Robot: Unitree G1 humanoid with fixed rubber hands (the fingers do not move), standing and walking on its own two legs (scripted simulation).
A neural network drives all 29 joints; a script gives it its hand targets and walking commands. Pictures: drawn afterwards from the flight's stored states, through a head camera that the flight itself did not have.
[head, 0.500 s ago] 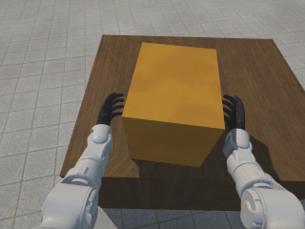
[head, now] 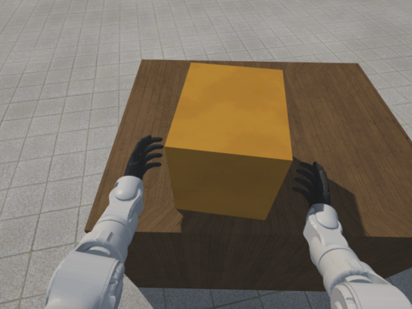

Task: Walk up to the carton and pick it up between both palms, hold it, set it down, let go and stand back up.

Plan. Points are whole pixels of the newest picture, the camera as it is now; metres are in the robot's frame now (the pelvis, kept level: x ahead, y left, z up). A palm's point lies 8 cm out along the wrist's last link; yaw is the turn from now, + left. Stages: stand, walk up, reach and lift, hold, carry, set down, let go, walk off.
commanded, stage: set down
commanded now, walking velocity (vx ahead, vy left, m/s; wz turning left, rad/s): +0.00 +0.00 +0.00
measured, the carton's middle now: (227, 140) +0.51 -0.06 +0.00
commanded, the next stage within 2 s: none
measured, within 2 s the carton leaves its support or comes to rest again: neither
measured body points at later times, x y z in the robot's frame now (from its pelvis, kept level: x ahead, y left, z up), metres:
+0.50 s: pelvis +0.00 +0.00 +0.00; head +0.02 +0.01 +0.45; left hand +0.35 +0.17 +0.00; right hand +0.28 -0.25 +0.00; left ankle +0.07 +0.12 -0.72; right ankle +0.05 -0.17 -0.72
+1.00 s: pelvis -0.01 -0.01 +0.01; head -0.05 +0.02 +0.45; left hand +0.29 +0.20 +0.00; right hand +0.22 -0.24 +0.01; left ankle +0.07 +0.12 -0.72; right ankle +0.05 -0.17 -0.72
